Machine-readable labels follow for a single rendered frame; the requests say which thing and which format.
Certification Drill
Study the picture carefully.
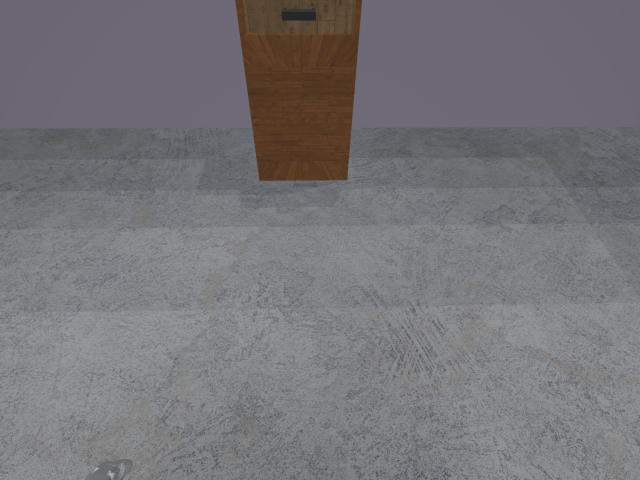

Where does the handle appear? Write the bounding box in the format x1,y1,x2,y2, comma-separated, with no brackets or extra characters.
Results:
282,8,316,21

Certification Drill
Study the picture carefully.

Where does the robot left hand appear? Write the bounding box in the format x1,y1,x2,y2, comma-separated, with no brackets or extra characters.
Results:
82,459,133,480

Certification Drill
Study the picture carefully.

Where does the drawer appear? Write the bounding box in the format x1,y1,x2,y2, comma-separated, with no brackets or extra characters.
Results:
243,0,355,34

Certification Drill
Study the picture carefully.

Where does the cabinet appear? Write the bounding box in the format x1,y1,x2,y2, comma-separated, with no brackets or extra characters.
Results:
235,0,362,181

